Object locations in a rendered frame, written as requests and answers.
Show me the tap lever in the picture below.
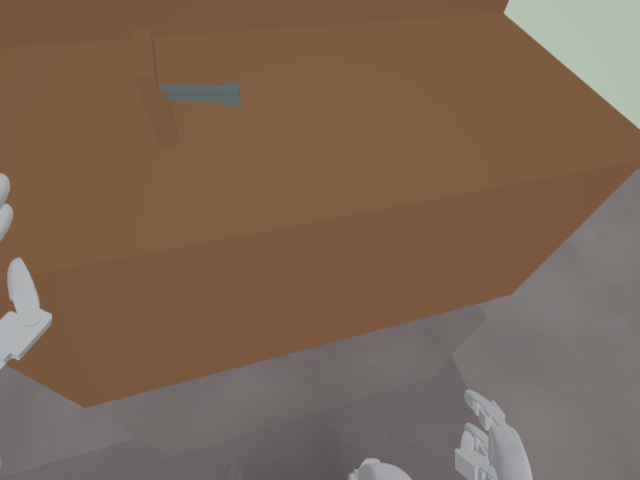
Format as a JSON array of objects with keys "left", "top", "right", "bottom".
[{"left": 158, "top": 82, "right": 241, "bottom": 107}]

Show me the counter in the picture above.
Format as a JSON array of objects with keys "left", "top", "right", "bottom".
[{"left": 0, "top": 0, "right": 640, "bottom": 408}]

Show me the left robot hand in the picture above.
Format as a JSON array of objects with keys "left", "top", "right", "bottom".
[{"left": 0, "top": 173, "right": 52, "bottom": 370}]

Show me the right robot shin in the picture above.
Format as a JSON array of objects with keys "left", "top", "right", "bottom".
[{"left": 360, "top": 458, "right": 380, "bottom": 467}]

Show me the right robot hand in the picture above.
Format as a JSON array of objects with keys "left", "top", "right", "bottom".
[{"left": 455, "top": 389, "right": 533, "bottom": 480}]

